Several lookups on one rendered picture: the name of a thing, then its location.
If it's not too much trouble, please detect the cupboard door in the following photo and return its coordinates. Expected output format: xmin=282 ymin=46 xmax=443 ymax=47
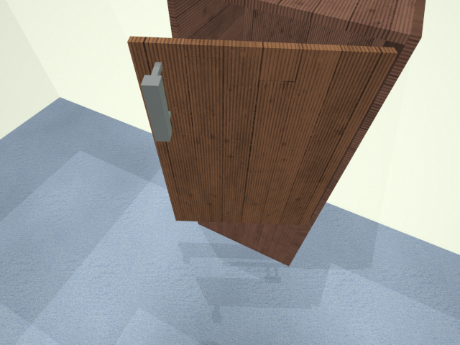
xmin=127 ymin=36 xmax=398 ymax=226

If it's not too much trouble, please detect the handle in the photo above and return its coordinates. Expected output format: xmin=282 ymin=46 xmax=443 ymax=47
xmin=141 ymin=62 xmax=173 ymax=142

